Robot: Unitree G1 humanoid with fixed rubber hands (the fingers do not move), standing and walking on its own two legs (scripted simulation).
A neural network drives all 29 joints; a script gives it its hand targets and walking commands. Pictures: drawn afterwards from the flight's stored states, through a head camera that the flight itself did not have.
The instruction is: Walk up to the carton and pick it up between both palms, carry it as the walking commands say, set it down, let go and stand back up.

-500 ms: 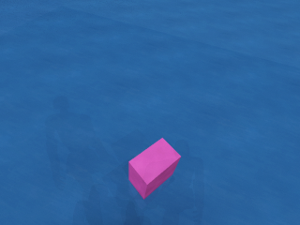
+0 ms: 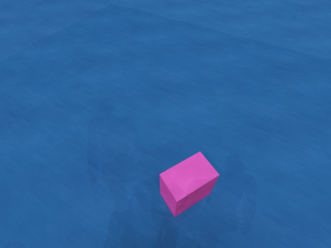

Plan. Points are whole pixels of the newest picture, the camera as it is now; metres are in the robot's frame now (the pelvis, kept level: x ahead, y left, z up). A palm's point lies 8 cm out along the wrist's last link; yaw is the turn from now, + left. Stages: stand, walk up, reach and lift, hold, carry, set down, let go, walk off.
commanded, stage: walk up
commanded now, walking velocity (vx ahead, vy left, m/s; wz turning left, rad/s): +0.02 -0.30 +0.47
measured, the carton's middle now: (187, 185) +0.52 -0.12 -0.62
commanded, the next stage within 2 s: none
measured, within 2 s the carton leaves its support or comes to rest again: neither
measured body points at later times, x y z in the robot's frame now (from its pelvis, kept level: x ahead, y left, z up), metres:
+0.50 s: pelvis +0.05 -0.14 +0.00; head +0.07 -0.15 +0.45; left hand +0.09 +0.11 -0.12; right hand +0.15 -0.41 -0.13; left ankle -0.02 -0.04 -0.65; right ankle +0.07 -0.26 -0.72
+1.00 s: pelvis +0.12 -0.25 +0.01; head +0.15 -0.21 +0.46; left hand +0.07 +0.00 -0.15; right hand +0.24 -0.47 -0.12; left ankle +0.07 -0.12 -0.72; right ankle +0.23 -0.41 -0.68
